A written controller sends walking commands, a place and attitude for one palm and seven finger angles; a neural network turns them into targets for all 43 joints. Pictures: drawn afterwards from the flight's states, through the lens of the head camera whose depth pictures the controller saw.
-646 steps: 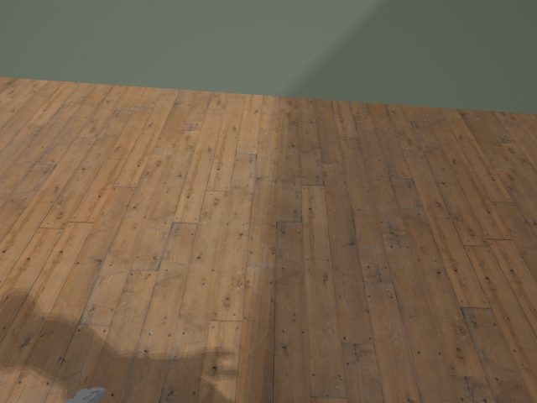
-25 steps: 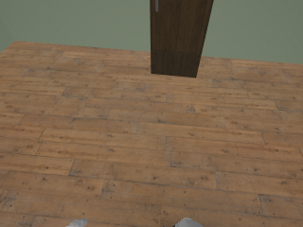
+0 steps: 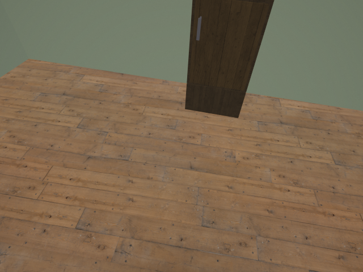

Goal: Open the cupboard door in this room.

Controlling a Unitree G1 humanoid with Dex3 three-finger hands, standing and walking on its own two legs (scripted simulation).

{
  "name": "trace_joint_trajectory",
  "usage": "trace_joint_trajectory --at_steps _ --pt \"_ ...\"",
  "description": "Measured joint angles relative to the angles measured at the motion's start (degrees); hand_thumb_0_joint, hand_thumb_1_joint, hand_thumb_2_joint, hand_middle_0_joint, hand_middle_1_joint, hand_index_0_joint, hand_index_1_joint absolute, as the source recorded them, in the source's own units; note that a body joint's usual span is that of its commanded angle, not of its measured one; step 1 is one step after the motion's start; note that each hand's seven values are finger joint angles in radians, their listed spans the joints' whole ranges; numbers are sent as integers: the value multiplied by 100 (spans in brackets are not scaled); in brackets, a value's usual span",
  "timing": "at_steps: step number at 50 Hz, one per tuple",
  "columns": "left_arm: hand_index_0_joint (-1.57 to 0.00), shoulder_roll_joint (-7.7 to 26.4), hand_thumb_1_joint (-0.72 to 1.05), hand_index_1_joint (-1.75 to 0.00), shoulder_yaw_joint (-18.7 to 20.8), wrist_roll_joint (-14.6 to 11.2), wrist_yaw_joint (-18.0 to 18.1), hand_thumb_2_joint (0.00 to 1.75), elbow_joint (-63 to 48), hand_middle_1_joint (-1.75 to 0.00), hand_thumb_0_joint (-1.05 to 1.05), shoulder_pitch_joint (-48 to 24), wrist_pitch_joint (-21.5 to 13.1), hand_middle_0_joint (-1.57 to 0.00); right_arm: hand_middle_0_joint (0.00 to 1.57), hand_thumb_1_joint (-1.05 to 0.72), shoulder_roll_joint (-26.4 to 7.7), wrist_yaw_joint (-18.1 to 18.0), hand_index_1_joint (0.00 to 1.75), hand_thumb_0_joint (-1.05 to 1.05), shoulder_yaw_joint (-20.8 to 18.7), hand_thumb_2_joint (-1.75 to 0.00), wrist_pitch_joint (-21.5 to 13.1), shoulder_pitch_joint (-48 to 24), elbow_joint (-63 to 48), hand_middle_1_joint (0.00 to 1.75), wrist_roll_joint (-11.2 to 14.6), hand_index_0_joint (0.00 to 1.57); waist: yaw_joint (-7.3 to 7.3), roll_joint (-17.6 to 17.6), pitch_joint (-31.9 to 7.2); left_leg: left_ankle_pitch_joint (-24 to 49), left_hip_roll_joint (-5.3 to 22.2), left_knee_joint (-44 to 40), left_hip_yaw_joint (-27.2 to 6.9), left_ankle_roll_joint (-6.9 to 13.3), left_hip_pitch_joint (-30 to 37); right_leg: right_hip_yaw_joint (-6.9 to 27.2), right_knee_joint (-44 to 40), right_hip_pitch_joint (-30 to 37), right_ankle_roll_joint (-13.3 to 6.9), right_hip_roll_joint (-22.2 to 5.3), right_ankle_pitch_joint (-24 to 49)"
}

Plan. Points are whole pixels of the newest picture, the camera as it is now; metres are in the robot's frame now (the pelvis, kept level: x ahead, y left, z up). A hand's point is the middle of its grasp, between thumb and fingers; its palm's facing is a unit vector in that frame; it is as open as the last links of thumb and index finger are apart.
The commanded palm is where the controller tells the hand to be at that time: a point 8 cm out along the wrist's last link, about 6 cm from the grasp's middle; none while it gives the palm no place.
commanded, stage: turn or walk to find it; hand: left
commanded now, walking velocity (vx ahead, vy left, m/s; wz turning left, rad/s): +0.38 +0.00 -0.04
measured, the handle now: (199, 28) +1.52 -0.03 -0.05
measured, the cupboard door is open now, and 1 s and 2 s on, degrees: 0 0 0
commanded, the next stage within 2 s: stand and wait in 0.64 s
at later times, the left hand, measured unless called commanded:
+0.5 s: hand out of the picture +0.11 +0.10 -0.17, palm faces +0.05 -0.99 -0.15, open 7.4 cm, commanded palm none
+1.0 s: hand (130, 198) +0.37 +0.18 -0.17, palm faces +0.02 -0.97 -0.23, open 7.4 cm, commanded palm none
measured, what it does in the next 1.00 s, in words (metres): walks ahead: right foot, then left foot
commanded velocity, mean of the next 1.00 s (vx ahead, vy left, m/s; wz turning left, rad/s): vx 0.23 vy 0.00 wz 0.01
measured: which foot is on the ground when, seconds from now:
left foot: down 0.00-0.26, up 0.28-0.68, down 0.70-1.00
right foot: up 0.00-0.22, down 0.24-0.70, up 0.72-1.00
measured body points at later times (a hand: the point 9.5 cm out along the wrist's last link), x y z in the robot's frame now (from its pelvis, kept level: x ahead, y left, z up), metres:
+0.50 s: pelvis +0.13 -0.05 +0.00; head +0.14 -0.06 +0.45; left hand +0.11 +0.15 -0.16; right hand +0.18 -0.30 -0.15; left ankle +0.18 +0.09 -0.68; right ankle +0.10 -0.15 -0.74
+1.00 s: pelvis +0.30 -0.01 +0.00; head +0.31 -0.01 +0.45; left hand +0.37 +0.23 -0.15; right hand +0.33 -0.25 -0.16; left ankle +0.31 +0.09 -0.74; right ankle +0.34 -0.14 -0.71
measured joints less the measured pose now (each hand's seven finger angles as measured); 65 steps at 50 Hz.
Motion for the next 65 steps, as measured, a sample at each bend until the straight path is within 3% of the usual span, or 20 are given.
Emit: trace_joint_trajectory --at_steps 2,5,11,12,13,15,17,20,26,33,35,36,39,42,47,53,57,60,65 --pt "-20 4 91 -30 22 18 -58 89 8 -30 1 66 -44 -20 20 -92 29 -7 30 1 5 -90 -54 159 59 30 6 20 -11 9 13 133 -18 -320 11 -17 172 109 599 -226 52 -60 80" --pt "-20 -5 91 -30 38 15 -98 90 -10 -30 1 100 -99 -20 20 -92 48 -8 30 1 -20 -90 -99 353 174 30 10 20 -13 39 58 193 -20 -609 73 -66 385 167 724 -383 134 -209 166" --pt "-20 -26 91 -30 55 -2 -130 90 -100 -30 1 -106 -197 -20 20 -91 22 10 30 1 -90 -90 -67 606 381 30 -10 20 -129 151 209 -234 118 -309 167 -288 559 21 -749 0 176 -332 337" --pt "-20 -9 91 -30 56 4 -134 90 -140 -30 1 -130 -259 -20 20 -91 23 15 30 1 -96 -90 -55 659 408 30 -3 20 -127 149 218 -426 151 -45 166 -332 507 -18 -1075 173 151 -317 457" --pt "-20 -4 91 -30 62 19 -123 90 -171 -30 1 -171 -345 -20 20 -91 15 24 30 1 -101 -90 -37 696 432 30 20 20 -105 174 237 -673 213 422 146 -270 345 -72 -1147 225 25 -296 758" --pt "-20 -74 91 -30 53 -1 -67 90 -210 -30 1 -243 -492 -20 20 -91 -43 61 30 1 -106 -90 84 619 496 30 51 20 -53 291 303 -1142 262 1911 -75 -89 -248 -199 -864 249 -115 -231 636" --pt "-20 -148 91 -30 32 -15 -6 89 -230 -30 1 -181 -557 -20 20 -91 -102 106 30 1 -141 -90 165 434 507 30 44 20 25 288 291 -932 224 3152 -138 14 -895 -246 -975 441 -150 -194 476" --pt "-20 -267 91 -30 -19 1 62 89 -123 -30 0 26 -561 -20 20 -91 -196 147 30 1 -206 -90 140 75 334 30 9 20 54 234 227 -322 295 3683 -20 -13 -1606 -267 -1494 840 -116 -135 580" --pt "-20 -438 91 -30 -103 31 58 89 210 -30 1 454 -584 -20 19 -91 -234 232 30 1 -266 -90 48 -582 -151 30 15 19 71 106 129 400 445 2664 138 -179 -2171 -341 -2308 1554 -61 -43 645" --pt "-21 -377 91 -30 -65 35 58 89 360 -30 1 725 -556 -20 19 -91 -171 275 30 1 -198 -90 -44 -1135 -429 30 30 19 314 -18 317 471 358 1051 320 -90 -1723 -438 -2248 2127 213 -88 99" --pt "-21 -338 90 -30 -47 12 58 89 391 -30 1 806 -501 -20 19 -91 -161 252 30 1 -158 -90 -164 -1210 -501 30 3 19 308 -53 359 751 266 690 405 17 -1424 -385 -1616 2016 284 -221 -308" --pt "-21 -294 91 -30 -45 -12 55 89 409 -30 1 753 -447 -20 20 -91 -122 218 30 1 -145 -90 -228 -1259 -518 30 -11 19 290 -123 433 698 211 903 460 118 -1451 -249 -899 1763 236 -313 -555" --pt "-20 -175 91 -30 -47 -38 87 89 363 -30 1 520 -324 -20 20 -91 -20 132 30 1 -59 -90 -277 -1233 -496 30 5 20 261 -138 517 284 179 1044 617 280 -1271 159 1293 726 107 -255 -866" --pt "-20 -31 91 -30 -16 -30 96 89 196 -30 1 169 -315 -20 20 -92 85 25 30 0 -74 -90 -302 -1027 -375 30 70 20 173 -128 521 371 84 560 709 258 -912 193 1861 -48 146 -304 -509" --pt "-20 87 91 -30 22 -26 156 90 -162 -30 1 -377 -267 -20 20 -96 -108 -54 30 -3 -116 -90 -242 -682 -170 30 58 20 10 -91 403 468 -71 -3 762 262 -465 232 926 -482 238 -373 65" --pt "-20 54 91 -30 -75 -20 168 90 -384 -30 0 -745 -281 -20 20 -93 -95 -27 30 -1 -60 -90 -7 -233 215 30 46 20 -55 -71 264 103 -140 250 731 92 -212 179 -1046 282 274 -341 888" --pt "-20 -157 91 -30 -204 -36 161 90 -238 -30 0 -704 -330 -20 20 -92 -69 -3 30 0 -13 -90 137 -102 375 30 69 20 -162 196 177 -108 15 354 632 -85 -93 56 -1285 566 -72 -167 724" --pt "-20 -204 93 -30 -190 -98 198 89 -162 -30 0 -641 -364 -20 20 -92 47 11 30 1 52 -90 121 21 440 30 65 20 -211 230 88 33 55 73 513 -146 7 -45 -1569 707 -146 -71 774" --pt "-20 -138 94 -30 -175 -142 250 89 -49 -30 -1 -569 -368 -20 20 -91 258 -15 30 1 131 -90 17 179 584 30 75 20 -149 151 69 149 93 -338 451 -236 213 -132 -1880 896 -194 11 827"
